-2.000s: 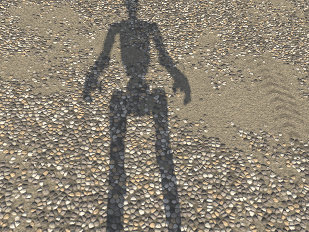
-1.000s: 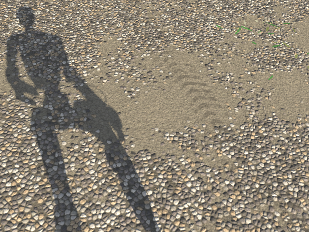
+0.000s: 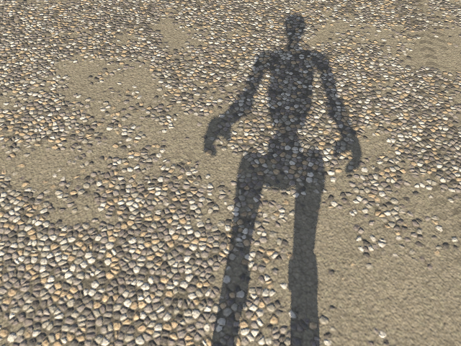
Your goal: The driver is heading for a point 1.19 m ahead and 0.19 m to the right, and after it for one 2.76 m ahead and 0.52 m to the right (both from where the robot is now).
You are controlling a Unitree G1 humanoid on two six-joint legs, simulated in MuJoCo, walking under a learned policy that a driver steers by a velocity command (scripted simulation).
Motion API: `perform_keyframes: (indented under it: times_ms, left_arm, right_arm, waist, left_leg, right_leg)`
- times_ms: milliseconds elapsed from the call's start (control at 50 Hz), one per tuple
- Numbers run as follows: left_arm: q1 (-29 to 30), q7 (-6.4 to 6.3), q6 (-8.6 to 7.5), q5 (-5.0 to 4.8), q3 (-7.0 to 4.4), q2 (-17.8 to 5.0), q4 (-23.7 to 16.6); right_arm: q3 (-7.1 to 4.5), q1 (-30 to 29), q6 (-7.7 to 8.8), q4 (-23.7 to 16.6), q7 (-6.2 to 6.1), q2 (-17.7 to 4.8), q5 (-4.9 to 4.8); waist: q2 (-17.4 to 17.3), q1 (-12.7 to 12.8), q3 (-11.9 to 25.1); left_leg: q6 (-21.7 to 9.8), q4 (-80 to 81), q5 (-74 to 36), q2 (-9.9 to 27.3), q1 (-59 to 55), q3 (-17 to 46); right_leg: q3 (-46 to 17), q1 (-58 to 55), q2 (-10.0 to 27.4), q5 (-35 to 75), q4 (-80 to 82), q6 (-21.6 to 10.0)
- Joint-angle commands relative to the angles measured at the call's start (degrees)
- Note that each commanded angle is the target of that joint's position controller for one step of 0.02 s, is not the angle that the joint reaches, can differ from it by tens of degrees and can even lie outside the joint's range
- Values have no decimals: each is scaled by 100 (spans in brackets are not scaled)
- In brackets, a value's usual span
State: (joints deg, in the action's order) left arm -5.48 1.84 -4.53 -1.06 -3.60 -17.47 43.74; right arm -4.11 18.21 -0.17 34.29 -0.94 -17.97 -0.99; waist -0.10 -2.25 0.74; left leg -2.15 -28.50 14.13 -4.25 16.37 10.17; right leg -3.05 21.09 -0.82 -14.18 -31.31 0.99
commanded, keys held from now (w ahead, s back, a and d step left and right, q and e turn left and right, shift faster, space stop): w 0.46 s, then w+e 0.54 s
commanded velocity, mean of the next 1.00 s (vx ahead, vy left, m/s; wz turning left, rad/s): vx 0.48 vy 0.00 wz -0.08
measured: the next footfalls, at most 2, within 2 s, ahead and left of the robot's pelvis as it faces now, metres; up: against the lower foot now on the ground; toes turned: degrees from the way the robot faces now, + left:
right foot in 0.02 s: +0.08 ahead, -0.13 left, +0.00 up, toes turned +4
left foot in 0.48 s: +0.38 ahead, +0.15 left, +0.00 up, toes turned +6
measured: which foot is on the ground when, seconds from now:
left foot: down 0.00-0.02, up 0.04-0.46, down 0.48-1.00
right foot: up 0.00-0.00, down 0.02-0.50, up 0.52-1.00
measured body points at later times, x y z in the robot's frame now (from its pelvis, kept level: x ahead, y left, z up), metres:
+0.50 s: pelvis +0.23 +0.03 -0.02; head +0.28 +0.03 +0.43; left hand +0.13 +0.29 -0.15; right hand +0.52 -0.15 -0.07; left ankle +0.34 +0.14 -0.74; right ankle +0.05 -0.13 -0.73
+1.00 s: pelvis +0.50 +0.03 -0.02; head +0.54 +0.01 +0.43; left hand +0.75 +0.22 -0.10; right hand +0.48 -0.26 -0.15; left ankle +0.34 +0.15 -0.74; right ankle +0.63 -0.10 -0.73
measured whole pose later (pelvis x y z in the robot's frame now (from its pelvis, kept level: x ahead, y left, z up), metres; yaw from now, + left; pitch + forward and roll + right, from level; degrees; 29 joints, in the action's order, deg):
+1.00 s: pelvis +0.50 +0.03 -0.02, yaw -9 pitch +2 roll +2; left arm -3.9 3.6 -1.8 -1.2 -2.1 -14.8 39.1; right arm -4.4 19.0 3.1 47.3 -0.6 -16.6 -0.8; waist 1.4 -4.0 -2.6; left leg 1.2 -16.7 24.2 0.0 -7.0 -15.2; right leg 2.6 33.1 2.5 -5.4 -35.6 -4.5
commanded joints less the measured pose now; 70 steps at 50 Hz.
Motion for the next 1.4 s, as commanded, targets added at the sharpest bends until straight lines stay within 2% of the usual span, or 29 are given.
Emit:
perform_keyframes:
  times_ms: [20, 40, 60, 80, 120, 180, 300, 420, 480, 500, 520, 540, 560, 580, 640, 720, 820, 920, 980, 1020, 1040, 1060, 1080, 1100, 1120, 1140, 1220, 1320, 1400]
  left_arm:
    - [-814, -20, -164, 39, -200, -570, -58]
    - [-1487, -60, -170, 170, -245, -865, 69]
    - [-1603, 0, -150, 317, -373, -1463, 158]
    - [-1277, -6, -168, 184, -318, -1155, 62]
    - [-1054, -64, -158, 86, -171, -668, -7]
    - [-1094, -133, -150, 125, -96, -541, 69]
    - [-1698, -176, -59, 25, -51, -651, 384]
    - [-2036, -185, 85, -57, -85, -908, 611]
    - [-1936, -221, 124, -37, -92, -969, 582]
    - [-1872, -219, 83, 149, 33, -651, 357]
    - [-2591, -186, -25, 89, 235, 37, 279]
    - [-2128, -164, -92, -90, 40, -688, 338]
    - [-1593, -152, -109, -202, -33, -839, 145]
    - [-1357, -175, -103, -162, -19, -727, 128]
    - [-1564, -189, 104, -88, -25, -374, 222]
    - [-1194, -212, 266, -42, -36, -222, 34]
    - [-267, -24, 173, -1, 45, -107, -278]
    - [534, 150, 170, -7, 70, -141, -775]
    - [238, 198, 219, -14, -63, -385, -915]
    - [-1285, 108, 263, -42, -370, -894, -596]
    - [-2012, -27, 340, -57, -538, -1436, -454]
    - [-1657, -20, 272, -77, -544, -1756, -651]
    - [-1744, 17, 205, -27, -396, -1223, -726]
    - [-1583, 17, 140, 12, -328, -976, -694]
    - [-1228, 21, 100, 2, -285, -856, -712]
    - [-903, -4, 84, 10, -227, -645, -776]
    - [-759, -124, 58, 55, -231, -715, -847]
    - [-1123, -258, 139, -9, -284, -887, -692]
    - [-1474, -277, 199, -57, -293, -870, -547]
  right_arm:
    - [-82, -322, 66, -385, -19, -394, 33]
    - [78, -297, 92, -398, -22, 143, 68]
    - [22, -292, 187, -755, -34, -102, -93]
    - [-81, -346, 238, -615, -47, -547, -131]
    - [-124, -387, 263, -375, -4, -623, -19]
    - [-57, -683, 376, -395, 76, -369, 57]
    - [146, -1707, 479, -673, 192, 79, 22]
    - [88, -2107, 544, -778, 391, -108, -74]
    - [-193, -444, 502, -333, 279, -651, 1]
    - [-308, 691, 442, -139, 171, -1077, 102]
    - [-293, 696, 432, -85, 203, -1309, 165]
    - [-179, 658, 429, -75, 200, -734, 149]
    - [-104, 303, 443, -9, 183, -561, 107]
    - [-64, -20, 469, 31, 194, -447, 105]
    - [-39, -555, 622, 162, 232, -181, 174]
    - [-106, -620, 751, 456, 196, -281, 192]
    - [-170, -445, 702, 688, 91, -540, 155]
    - [-256, 13, 488, 980, 44, -778, 20]
    - [-310, -64, 338, 979, -18, -1011, -20]
    - [-277, -201, 261, 924, -70, -1018, -51]
    - [-129, -3, 327, 803, -75, -642, 125]
    - [75, 313, 514, 505, 19, -58, 170]
    - [-26, -316, 732, 450, 118, -621, -13]
    - [-36, -746, 825, 284, 155, -701, -174]
    - [-10, -785, 857, 298, 115, -602, -87]
    - [-51, -771, 829, 355, 75, -659, 71]
    - [-31, -622, 601, 369, 75, -474, 195]
    - [114, -1711, 602, 116, 115, -182, 165]
    - [50, -2100, 690, -6, 211, -396, 55]
  waist:
    - [-579, 633, 304]
    - [448, 767, 470]
    - [1566, 532, -55]
    - [1146, 495, -526]
    - [711, 413, -560]
    - [682, 417, -479]
    - [650, 820, -469]
    - [732, 709, -579]
    - [646, -320, 584]
    - [-118, -727, 1562]
    - [-1724, -247, 2433]
    - [-1080, -506, 2002]
    - [-881, -408, 1023]
    - [-473, -222, 574]
    - [-577, 265, 113]
    - [-364, 362, -319]
    - [-158, 59, -562]
    - [-98, -190, -720]
    - [-424, 135, -230]
    - [-377, 999, 608]
    - [533, 1129, 1147]
    - [1597, 510, 1843]
    - [719, 962, 1985]
    - [467, 915, 1180]
    - [-93, 588, 592]
    - [-88, 392, 372]
    - [117, 114, 108]
    - [383, 522, -106]
    - [510, 656, -97]
  left_leg:
    - [-551, 157, 2026, 773, 1007, 1199]
    - [-129, -1834, 2050, 123, 1671, 303]
    - [-67, -2794, 2182, -117, 3157, -32]
    - [-38, -3445, 1697, 281, 3598, 147]
    - [-6, -3594, 751, 440, 3599, 44]
    - [154, -3230, -224, 708, 3231, -360]
    - [339, -1330, -1275, 765, 2527, -995]
    - [11, -188, -1071, 517, 1654, -1126]
    - [-486, 93, -1168, 338, -1160, -1228]
    - [-833, -263, -1335, 1604, -3137, 96]
    - [-1617, 522, -54, 2943, -4351, 2757]
    - [-1440, 885, 490, 2749, -3853, 2788]
    - [-1213, 1001, 100, 2528, -3055, 1752]
    - [-1084, 1185, -467, 2244, -2273, 1096]
    - [-982, 1824, -1073, 1843, -1021, 31]
    - [-977, 2169, -1704, 1833, -696, -786]
    - [-784, 2299, -1885, 1699, -918, -1635]
    - [-671, 1858, -2518, 2034, -2087, -1915]
    - [-478, 746, -5142, 2033, -2429, -2149]
    - [-194, -1395, -5444, 1733, -1683, -2360]
    - [75, -3265, -2616, 1373, -93, -2350]
    - [404, -5207, 1896, 63, 2225, -1402]
    - [253, -5405, 1758, 352, 2814, -352]
    - [126, -5115, 1290, 579, 3029, -421]
    - [117, -4519, 878, 840, 2819, -460]
    - [171, -4010, 649, 1016, 2456, -470]
    - [519, -3138, 169, 1054, 1849, -640]
    - [695, -932, -1652, 651, 1388, -779]
    - [578, -164, -1773, 473, 1122, -580]
  right_leg:
    - [-126, -1720, 341, 83, 649, -248]
    - [-1514, -2337, 1499, -1041, 1300, -580]
    - [-3850, -2304, 2343, -2955, 2121, -1381]
    - [-3900, -2107, 2382, -3413, 2216, -1578]
    - [-2661, -2072, 1807, -2273, 2057, -1249]
    - [-1585, -1852, 1392, -541, 2236, -1149]
    - [-474, -1841, 1142, 1343, 2258, -1092]
    - [-397, -2299, 1549, 2405, 1943, -994]
    - [36, -1774, 1196, 4645, -147, -675]
    - [153, -363, 860, 2570, -2019, -500]
    - [-70, 1422, -93, -1819, -3800, -221]
    - [-584, 1923, 164, -1755, -4345, -241]
    - [-392, 2210, 401, -1240, -4326, -255]
    - [-287, 2016, 620, -779, -4088, -226]
    - [-289, 1305, 874, -93, -3654, -119]
    - [-431, 1705, 873, 578, -3078, 11]
    - [-11, 1590, 733, 1974, -1319, -81]
    - [347, 1994, 617, 1419, -546, -360]
    - [863, 1138, 100, 506, -502, -674]
    - [907, -1071, -347, 634, -50, -1065]
    - [-677, -2841, 635, 889, -13, -1454]
    - [-4108, -4442, 1925, -280, 895, -2672]
    - [-4268, -4456, 1964, -597, 1433, -2459]
    - [-3408, -3797, 1776, -303, 1474, -2206]
    - [-2734, -2869, 1511, 365, 1487, -1997]
    - [-2256, -2234, 1305, 957, 1543, -1884]
    - [-1565, -1052, 973, 2097, 1852, -1900]
    - [-1048, -548, 473, 1402, 1739, -1444]
    - [-1628, -959, 703, 782, 1343, -1307]
Velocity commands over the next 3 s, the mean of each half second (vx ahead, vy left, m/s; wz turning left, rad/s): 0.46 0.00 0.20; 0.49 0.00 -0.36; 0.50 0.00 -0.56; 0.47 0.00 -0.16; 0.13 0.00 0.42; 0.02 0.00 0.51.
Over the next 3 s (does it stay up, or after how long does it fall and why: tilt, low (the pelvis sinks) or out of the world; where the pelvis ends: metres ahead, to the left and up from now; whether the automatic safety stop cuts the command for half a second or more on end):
stays up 1.13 -0.22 0.00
